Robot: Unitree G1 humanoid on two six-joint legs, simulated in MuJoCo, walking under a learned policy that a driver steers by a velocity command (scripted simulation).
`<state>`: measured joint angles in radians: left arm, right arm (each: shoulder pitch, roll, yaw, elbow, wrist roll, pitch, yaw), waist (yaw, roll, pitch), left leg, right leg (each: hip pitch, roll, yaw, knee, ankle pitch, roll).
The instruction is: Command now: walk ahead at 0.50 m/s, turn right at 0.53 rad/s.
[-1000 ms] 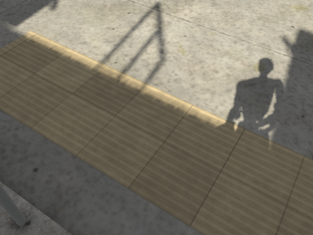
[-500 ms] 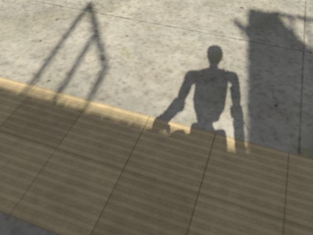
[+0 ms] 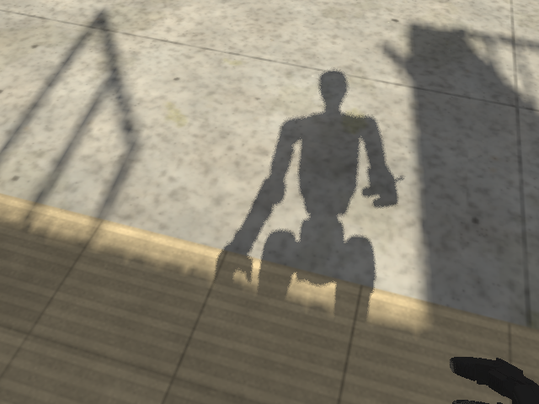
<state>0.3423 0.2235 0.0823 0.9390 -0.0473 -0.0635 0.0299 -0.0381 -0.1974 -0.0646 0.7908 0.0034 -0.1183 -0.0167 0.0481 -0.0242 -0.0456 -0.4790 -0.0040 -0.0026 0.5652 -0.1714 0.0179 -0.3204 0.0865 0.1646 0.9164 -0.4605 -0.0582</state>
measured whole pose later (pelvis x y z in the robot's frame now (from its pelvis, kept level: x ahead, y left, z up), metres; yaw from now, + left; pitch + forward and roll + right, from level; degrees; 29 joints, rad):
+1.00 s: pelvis +0.53 -0.15 +0.00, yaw -31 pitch +2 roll +0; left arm 0.33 0.25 0.08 0.81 -0.03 -0.06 0.01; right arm 0.07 -0.25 -0.06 0.78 0.00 -0.13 0.03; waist 0.03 -0.02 0.01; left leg -0.41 -0.05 0.02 0.52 -0.15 0.06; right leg -0.31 0.08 0.15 1.09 -0.46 -0.05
